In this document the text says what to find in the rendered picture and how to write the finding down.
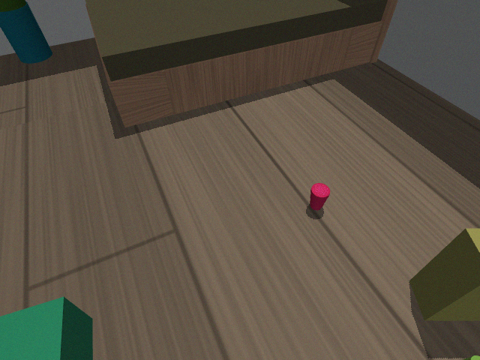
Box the potted plant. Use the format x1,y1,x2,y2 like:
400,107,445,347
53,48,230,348
0,0,53,64

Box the bed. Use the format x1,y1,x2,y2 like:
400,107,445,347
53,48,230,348
85,0,398,128

